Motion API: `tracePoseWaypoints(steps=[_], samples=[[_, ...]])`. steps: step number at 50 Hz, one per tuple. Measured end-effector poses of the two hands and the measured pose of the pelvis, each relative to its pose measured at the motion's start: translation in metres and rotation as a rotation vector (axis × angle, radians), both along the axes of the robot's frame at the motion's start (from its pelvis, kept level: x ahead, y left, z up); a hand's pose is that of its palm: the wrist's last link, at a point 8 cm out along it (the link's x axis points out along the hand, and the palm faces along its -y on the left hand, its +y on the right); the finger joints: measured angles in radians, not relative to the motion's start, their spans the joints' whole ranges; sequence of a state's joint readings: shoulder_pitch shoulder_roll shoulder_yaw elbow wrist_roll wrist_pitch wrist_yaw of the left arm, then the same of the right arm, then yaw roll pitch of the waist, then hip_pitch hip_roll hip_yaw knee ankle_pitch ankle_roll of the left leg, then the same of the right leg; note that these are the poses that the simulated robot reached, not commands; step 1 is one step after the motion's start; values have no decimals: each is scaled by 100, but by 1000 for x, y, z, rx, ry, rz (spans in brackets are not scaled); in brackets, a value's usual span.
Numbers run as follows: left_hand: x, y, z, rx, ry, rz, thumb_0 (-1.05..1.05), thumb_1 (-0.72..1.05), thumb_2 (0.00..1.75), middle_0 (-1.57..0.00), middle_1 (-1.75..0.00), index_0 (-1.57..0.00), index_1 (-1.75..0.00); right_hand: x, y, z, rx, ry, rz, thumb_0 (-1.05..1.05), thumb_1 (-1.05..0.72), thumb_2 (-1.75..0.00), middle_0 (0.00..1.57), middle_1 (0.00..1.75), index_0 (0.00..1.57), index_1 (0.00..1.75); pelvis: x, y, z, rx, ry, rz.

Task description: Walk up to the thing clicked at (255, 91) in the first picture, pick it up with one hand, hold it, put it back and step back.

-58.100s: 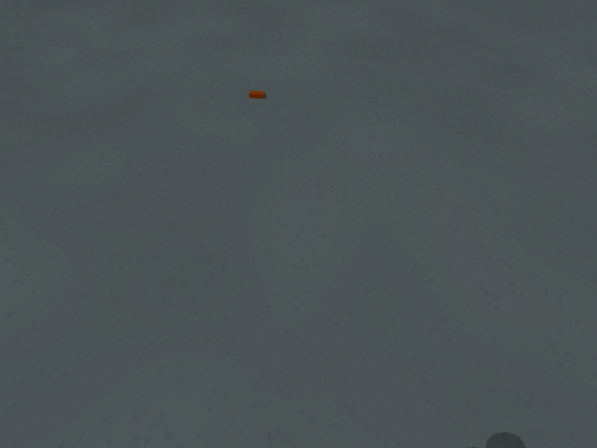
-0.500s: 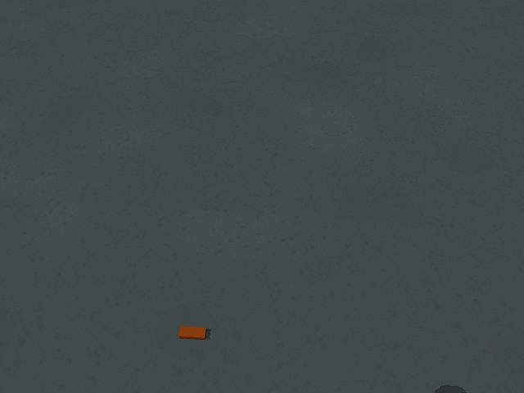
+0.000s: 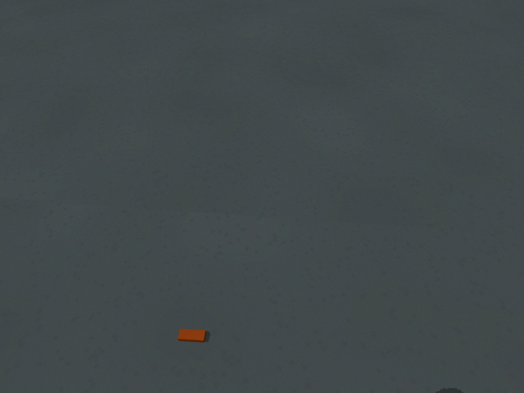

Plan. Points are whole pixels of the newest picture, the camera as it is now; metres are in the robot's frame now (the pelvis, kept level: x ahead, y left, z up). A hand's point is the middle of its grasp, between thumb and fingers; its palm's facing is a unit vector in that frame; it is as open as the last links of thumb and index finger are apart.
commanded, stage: stand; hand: left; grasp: from above
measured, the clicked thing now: (192, 335) +0.43 +0.26 -0.77
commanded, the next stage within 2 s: step back in 0.58 s
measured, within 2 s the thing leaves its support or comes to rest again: neither
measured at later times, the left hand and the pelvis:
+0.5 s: hand out of the picture +0.06 +0.25 -0.16, palm faces +0.00 -0.94 -0.34, open 7.3 cm; pelvis +0.00 +0.00 +0.00, yaw +0 degrees
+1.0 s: hand out of the picture +0.09 +0.31 -0.18, palm faces +0.00 -0.93 -0.36, open 7.3 cm; pelvis -0.06 +0.05 -0.02, yaw +1 degrees
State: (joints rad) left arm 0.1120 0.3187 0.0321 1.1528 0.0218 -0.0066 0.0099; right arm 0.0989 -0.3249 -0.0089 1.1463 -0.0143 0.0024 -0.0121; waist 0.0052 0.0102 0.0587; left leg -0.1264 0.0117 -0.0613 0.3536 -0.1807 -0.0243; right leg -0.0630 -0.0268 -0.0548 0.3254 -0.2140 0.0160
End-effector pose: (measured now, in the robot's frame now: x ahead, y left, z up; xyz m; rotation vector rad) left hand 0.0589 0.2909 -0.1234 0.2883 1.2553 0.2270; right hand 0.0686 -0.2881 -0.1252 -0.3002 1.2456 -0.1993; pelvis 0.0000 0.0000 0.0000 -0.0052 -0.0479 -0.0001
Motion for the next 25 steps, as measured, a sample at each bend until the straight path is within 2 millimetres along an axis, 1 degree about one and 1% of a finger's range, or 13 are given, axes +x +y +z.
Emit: tracePoseWaypoints(steps=[25], samples=[[-3, 1, 2, 3, 2, -7, 0, 91, 90, -20, -30, -20, -30, -9, -4, -1, 1, 20, 2, 1, -91, -90, 20, 30, 21, 30, -1, -2, 0, 1, 5, 4]])
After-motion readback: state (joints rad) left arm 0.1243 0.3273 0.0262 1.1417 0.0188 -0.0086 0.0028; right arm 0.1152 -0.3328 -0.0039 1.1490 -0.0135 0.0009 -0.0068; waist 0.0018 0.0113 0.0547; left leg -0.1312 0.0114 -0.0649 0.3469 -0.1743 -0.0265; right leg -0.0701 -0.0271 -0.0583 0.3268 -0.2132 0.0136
